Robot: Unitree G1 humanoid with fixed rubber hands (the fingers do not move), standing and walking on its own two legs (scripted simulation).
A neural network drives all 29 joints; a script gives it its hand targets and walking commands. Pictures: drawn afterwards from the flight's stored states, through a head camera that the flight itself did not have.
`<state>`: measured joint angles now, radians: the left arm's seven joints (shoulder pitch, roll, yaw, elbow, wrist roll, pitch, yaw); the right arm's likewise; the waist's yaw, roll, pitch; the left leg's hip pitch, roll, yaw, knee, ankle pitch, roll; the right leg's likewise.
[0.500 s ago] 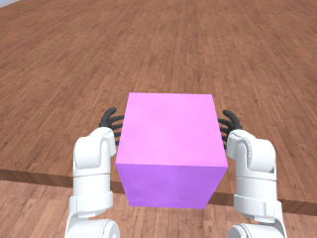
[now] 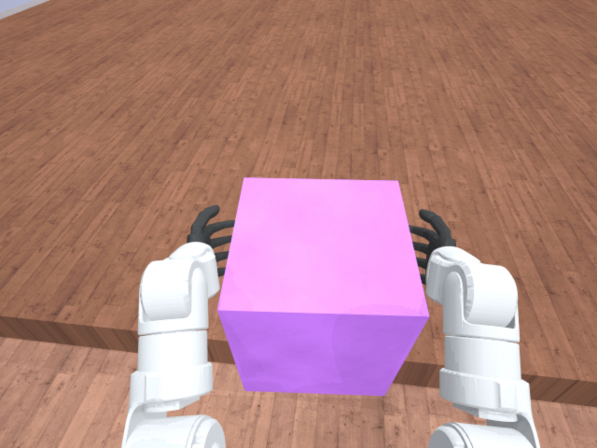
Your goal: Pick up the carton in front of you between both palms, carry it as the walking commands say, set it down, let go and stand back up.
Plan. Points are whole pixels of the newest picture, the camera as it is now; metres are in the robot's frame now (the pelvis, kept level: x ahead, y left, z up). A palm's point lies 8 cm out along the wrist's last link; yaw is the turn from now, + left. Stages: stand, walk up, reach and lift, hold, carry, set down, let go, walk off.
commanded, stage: carry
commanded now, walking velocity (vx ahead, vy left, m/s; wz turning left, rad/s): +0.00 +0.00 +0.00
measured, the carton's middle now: (317, 291) +0.33 +0.00 +0.05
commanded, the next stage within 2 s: none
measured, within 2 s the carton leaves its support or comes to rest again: neither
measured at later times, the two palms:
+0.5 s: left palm (202, 255) +0.32 +0.14 +0.14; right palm (442, 259) +0.32 -0.16 +0.13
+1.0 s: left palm (242, 152) +0.52 +0.11 +0.16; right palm (434, 168) +0.48 -0.18 +0.16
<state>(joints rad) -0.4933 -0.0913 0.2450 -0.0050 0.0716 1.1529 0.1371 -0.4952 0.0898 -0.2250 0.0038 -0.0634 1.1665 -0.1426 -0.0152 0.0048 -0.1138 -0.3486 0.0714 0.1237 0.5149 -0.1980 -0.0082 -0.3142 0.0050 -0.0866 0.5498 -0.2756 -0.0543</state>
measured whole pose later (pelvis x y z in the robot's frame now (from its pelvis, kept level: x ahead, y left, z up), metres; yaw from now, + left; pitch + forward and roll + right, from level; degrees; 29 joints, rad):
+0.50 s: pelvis +0.00 +0.00 +0.00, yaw +0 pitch +2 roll +1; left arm -0.49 -0.09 0.23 -0.04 0.06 1.17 0.15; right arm -0.50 0.08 -0.22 -0.03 -0.06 1.18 -0.14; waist -0.01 0.00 -0.12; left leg -0.36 0.07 0.13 0.56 -0.26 0.02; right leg -0.32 0.00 -0.09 0.58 -0.30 -0.07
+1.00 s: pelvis +0.15 -0.01 +0.00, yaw +1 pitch +4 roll +0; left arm -0.69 -0.06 0.31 -0.06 0.05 1.27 0.15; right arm -0.61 0.08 -0.25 -0.09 0.00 1.25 -0.19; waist -0.11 -0.02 -0.07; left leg -0.08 0.07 0.08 0.38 -0.37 -0.02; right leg -1.12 -0.04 -0.02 1.96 -0.62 -0.11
